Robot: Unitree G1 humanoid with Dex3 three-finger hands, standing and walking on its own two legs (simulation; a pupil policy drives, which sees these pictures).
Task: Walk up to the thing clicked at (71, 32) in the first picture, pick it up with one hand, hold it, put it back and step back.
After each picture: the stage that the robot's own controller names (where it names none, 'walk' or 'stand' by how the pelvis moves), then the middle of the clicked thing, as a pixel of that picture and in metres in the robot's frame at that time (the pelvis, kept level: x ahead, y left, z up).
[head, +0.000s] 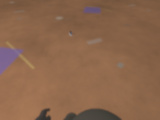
stand; (70, 33) +2.17 +0.58 -0.72
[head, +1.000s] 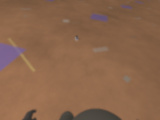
walk; (76, 38) +2.06 +0.28 -0.70
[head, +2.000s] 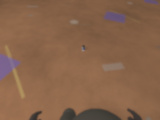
walk; (83, 48) +1.45 +0.14 -0.71
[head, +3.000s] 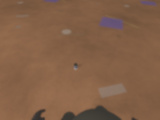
walk; (75, 66) +0.95 +0.21 -0.71
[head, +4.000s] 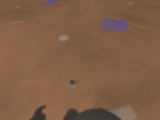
walk; (72, 83) +0.58 +0.25 -0.69
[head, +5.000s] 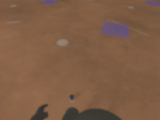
stand; (72, 98) +0.36 +0.20 -0.70
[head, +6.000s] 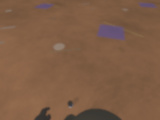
stand; (70, 104) +0.31 +0.21 -0.72
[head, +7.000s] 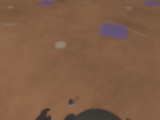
stand; (71, 102) +0.31 +0.20 -0.73
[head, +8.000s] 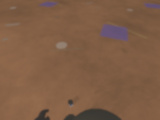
stand; (70, 102) +0.32 +0.20 -0.73
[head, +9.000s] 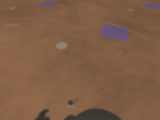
stand; (70, 103) +0.31 +0.20 -0.73
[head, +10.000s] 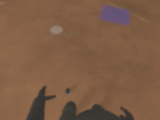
go down; (68, 91) +0.33 +0.21 -0.67
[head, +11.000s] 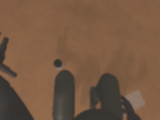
go down; (58, 64) +0.40 +0.24 -0.29
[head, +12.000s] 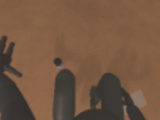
close in; (58, 63) +0.39 +0.24 -0.28
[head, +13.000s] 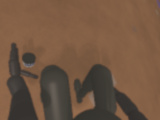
close; (29, 60) +0.38 +0.27 -0.22
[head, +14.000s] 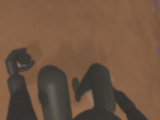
close; (24, 60) +0.37 +0.28 -0.22
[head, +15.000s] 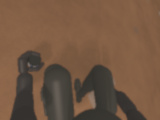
lift; (34, 61) +0.35 +0.26 -0.21
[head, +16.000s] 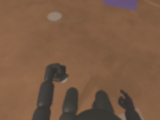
lift; (61, 74) +0.32 +0.19 -0.01
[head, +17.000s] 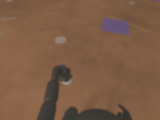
hold; (66, 76) +0.32 +0.17 +0.01
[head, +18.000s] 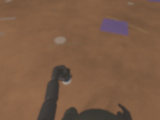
hold; (65, 76) +0.32 +0.17 +0.00
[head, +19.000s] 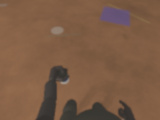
crouch; (63, 76) +0.33 +0.18 -0.05
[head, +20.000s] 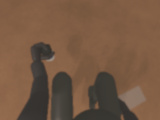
lower; (47, 53) +0.45 +0.25 -0.10
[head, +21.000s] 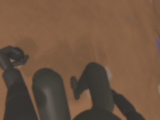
lower; (18, 57) +0.40 +0.29 -0.22
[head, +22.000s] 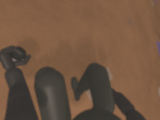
lower; (19, 57) +0.40 +0.29 -0.22
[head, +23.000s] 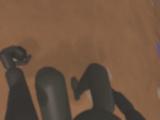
lower; (20, 56) +0.39 +0.29 -0.22
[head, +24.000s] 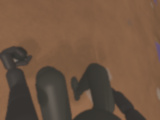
lower; (21, 57) +0.39 +0.29 -0.22
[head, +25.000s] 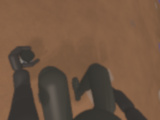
open; (26, 58) +0.38 +0.27 -0.23
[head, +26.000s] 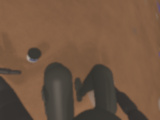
stand; (33, 55) +0.39 +0.26 -0.22
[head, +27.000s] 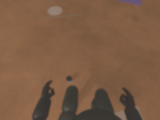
walk; (69, 79) +0.38 +0.20 -0.52
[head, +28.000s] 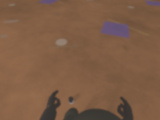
stand; (71, 100) +0.34 +0.18 -0.67
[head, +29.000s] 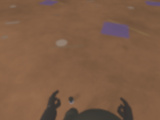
stand; (71, 100) +0.35 +0.19 -0.67
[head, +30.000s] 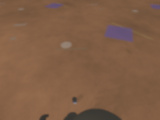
stand; (74, 100) +0.36 +0.17 -0.72
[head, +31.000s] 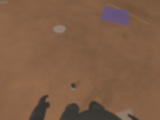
walk; (73, 86) +0.41 +0.14 -0.71
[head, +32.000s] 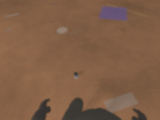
walk; (76, 75) +0.63 +0.23 -0.70
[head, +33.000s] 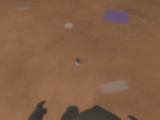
walk; (77, 61) +0.96 +0.20 -0.70
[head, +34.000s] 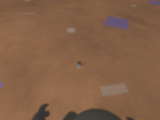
stand; (79, 64) +0.99 +0.17 -0.72
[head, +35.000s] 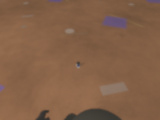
stand; (78, 64) +1.00 +0.19 -0.73
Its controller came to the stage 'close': yes
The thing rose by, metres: 0.71
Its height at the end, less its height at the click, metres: +0.00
